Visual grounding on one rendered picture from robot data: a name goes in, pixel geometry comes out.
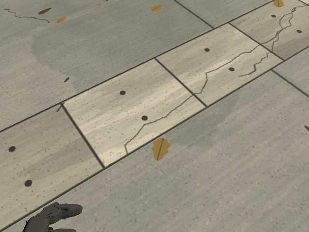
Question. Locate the robot left hand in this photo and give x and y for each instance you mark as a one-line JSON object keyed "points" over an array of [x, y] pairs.
{"points": [[50, 215]]}

